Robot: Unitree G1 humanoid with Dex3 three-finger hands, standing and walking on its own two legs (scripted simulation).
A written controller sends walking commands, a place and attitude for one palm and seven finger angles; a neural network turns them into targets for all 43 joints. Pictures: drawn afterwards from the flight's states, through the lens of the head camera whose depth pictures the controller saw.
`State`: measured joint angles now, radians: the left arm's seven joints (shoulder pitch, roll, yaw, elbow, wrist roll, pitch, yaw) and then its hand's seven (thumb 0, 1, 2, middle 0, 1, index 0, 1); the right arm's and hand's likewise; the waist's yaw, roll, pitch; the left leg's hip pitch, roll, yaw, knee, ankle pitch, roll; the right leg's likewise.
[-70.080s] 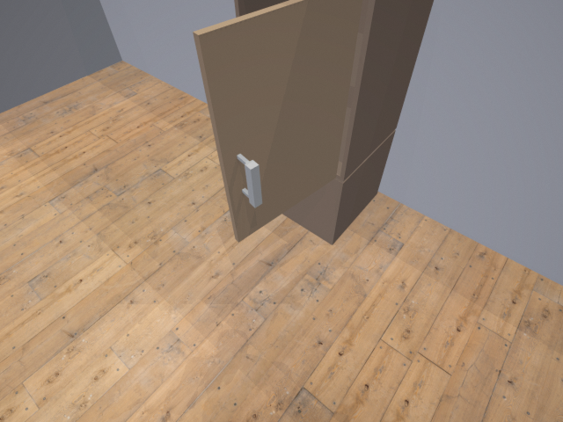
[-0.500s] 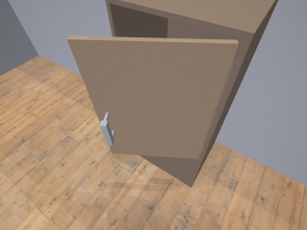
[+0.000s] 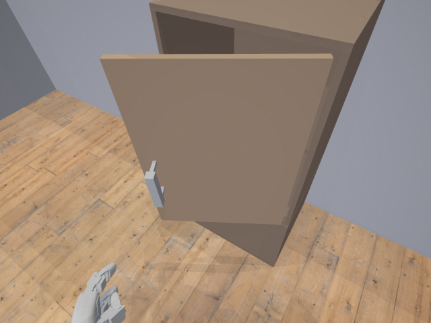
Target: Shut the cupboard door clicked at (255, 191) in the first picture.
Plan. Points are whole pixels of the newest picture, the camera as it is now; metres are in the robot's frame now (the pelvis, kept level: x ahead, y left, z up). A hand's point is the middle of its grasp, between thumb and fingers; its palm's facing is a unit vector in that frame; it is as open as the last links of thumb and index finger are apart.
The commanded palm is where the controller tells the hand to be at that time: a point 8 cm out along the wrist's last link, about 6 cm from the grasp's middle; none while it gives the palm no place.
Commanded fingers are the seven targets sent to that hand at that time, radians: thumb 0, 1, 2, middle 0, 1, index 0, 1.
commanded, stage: raise the hand and make a fist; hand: left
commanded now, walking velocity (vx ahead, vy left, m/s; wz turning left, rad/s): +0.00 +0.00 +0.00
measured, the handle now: (156, 184) +0.47 +0.19 -0.09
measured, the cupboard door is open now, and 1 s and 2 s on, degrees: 29 29 29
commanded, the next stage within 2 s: bring the fist close to the handle in 1.78 s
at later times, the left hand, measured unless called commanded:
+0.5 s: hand (117, 321) +0.14 +0.19 -0.05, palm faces -0.04 -1.00 -0.06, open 5.1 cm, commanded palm +0.11 +0.25 -0.06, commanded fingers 0.00 0.90 0.90 -0.79 -0.94 -0.79 -0.94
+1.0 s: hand (115, 311) +0.16 +0.21 -0.08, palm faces -0.08 -1.00 -0.03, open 3.2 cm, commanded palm +0.14 +0.27 -0.06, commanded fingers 0.00 0.90 0.90 -1.25 -1.44 -1.25 -1.44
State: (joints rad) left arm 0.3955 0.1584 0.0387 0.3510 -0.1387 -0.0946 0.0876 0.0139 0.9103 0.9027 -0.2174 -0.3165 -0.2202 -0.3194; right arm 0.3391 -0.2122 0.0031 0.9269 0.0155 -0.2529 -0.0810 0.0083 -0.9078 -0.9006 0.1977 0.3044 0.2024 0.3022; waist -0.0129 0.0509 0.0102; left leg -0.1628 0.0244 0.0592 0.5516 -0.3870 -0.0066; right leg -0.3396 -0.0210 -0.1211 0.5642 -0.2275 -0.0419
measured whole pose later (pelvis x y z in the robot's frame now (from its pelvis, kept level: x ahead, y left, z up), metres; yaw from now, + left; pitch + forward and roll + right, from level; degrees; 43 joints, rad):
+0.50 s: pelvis -0.07 +0.02 -0.12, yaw +3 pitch +17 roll -2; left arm 0.35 0.21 0.05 -0.11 -0.23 -0.56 -0.26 0.02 0.90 0.91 -0.61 -0.75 -0.61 -0.75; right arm 0.14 -0.21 0.03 0.49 0.00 -0.23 -0.02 0.01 -0.91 -0.90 0.20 0.30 0.20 0.30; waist 0.04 0.01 -0.09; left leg -1.04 -0.01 -0.01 1.40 -0.65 0.04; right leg -1.15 -0.08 -0.12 1.27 -0.41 -0.03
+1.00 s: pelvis -0.04 +0.04 -0.11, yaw +3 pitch +19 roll -3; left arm 0.44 0.26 0.08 -0.11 -0.22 -0.38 -0.27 0.01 0.90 0.90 -1.07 -1.25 -1.07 -1.25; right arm 0.20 -0.25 -0.02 0.43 0.01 -0.18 -0.04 0.01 -0.91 -0.90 0.20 0.30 0.20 0.30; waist -0.01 -0.01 -0.14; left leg -1.00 -0.02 0.01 1.34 -0.67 0.05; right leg -1.12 -0.06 -0.10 1.23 -0.44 -0.01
